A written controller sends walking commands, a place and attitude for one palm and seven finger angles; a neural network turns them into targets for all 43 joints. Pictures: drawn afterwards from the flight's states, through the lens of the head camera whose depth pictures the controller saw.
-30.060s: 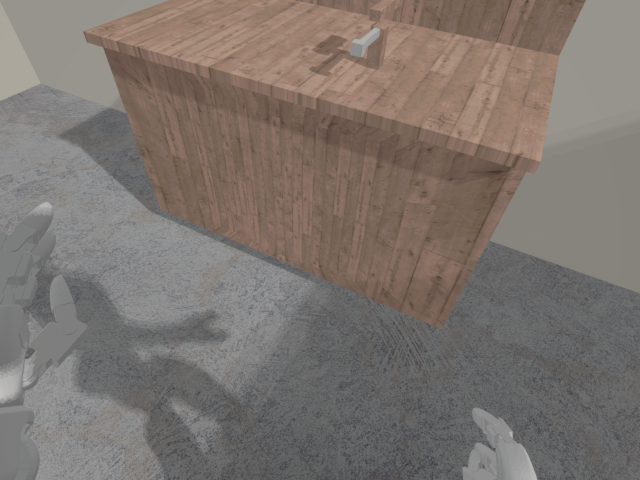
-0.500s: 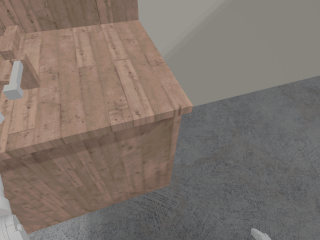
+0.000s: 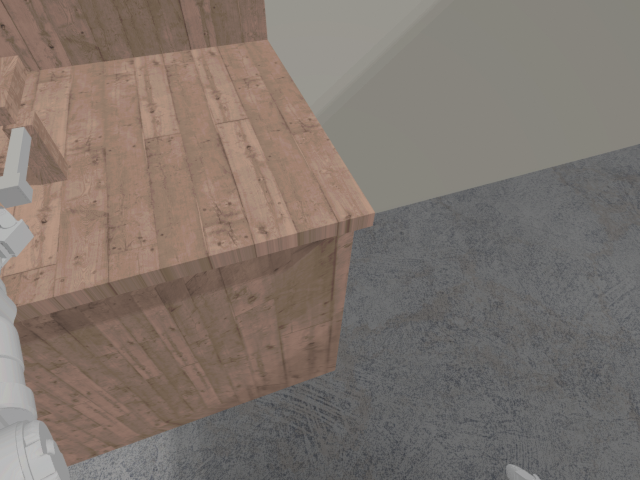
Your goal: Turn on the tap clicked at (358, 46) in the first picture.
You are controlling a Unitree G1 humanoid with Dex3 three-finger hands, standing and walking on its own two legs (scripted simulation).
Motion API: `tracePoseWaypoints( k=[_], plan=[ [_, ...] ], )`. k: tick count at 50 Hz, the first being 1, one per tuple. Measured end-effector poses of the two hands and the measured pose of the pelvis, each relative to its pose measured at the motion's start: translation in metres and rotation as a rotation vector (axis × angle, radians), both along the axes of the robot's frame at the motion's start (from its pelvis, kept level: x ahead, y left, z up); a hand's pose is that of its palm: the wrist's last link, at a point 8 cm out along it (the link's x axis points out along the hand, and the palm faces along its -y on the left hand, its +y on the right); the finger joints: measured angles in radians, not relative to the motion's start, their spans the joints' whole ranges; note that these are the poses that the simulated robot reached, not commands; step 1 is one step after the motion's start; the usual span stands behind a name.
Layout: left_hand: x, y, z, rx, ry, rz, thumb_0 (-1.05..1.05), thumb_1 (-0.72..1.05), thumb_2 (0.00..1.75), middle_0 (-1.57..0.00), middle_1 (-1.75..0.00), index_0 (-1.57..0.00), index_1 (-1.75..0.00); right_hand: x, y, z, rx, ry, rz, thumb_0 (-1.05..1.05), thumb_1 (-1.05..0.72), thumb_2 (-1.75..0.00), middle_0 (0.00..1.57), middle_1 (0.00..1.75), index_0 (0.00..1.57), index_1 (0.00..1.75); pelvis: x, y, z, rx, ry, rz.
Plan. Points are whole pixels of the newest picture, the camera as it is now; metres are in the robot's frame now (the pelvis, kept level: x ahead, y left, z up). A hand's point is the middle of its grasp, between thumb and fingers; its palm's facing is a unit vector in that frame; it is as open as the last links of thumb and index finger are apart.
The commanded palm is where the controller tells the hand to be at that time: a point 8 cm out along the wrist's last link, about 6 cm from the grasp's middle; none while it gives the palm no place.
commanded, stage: push the lever round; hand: left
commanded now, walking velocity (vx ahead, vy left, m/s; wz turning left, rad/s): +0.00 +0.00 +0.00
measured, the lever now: (12, 190) +0.40 +0.39 +0.15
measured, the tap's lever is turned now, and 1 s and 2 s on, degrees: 1 4 39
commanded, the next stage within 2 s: none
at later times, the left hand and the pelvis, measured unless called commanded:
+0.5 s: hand (40, 227) +0.36 +0.35 +0.13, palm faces +0.63 -0.78 -0.05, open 7.8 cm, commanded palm +0.31 +0.37 +0.13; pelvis -0.01 -0.02 +0.00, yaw +0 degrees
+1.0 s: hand (64, 218) +0.38 +0.33 +0.13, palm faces +0.71 -0.70 -0.05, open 7.9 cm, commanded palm +0.33 +0.34 +0.13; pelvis +0.00 -0.01 +0.00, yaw +0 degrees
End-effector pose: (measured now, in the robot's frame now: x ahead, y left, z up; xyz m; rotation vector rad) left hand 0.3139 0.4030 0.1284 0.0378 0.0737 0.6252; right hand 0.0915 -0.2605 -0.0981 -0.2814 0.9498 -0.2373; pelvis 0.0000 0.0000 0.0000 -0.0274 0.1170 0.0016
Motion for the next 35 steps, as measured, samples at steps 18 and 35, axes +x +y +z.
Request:
tracePoseWaypoints(
  k=[18,35],
  plan=[
    [-0.008,-0.015,0.005,0.014,-0.009,0.026,0.02,0.90,0.90,-0.15,-0.15,-0.15,-0.15,-0.009,-0.021,-0.004,0.004,0.009,-0.027,0.01,-0.90,-0.90,0.21,0.30,0.20,0.30,-0.003,-0.016,-0.002,0.007,-0.010,-0.004],
    [0.003,-0.043,0.003,0.017,-0.028,0.101,0.02,0.90,0.90,-0.16,-0.15,-0.14,-0.15,-0.001,-0.009,-0.006,0.028,-0.019,-0.001,0.01,-0.90,-0.90,0.21,0.30,0.20,0.30,-0.007,-0.014,-0.002,0.008,-0.014,0.001]
  ],
)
